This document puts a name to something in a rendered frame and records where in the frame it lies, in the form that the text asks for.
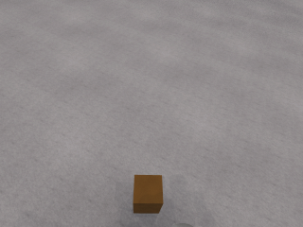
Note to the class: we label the carton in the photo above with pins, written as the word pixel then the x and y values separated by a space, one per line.
pixel 148 194

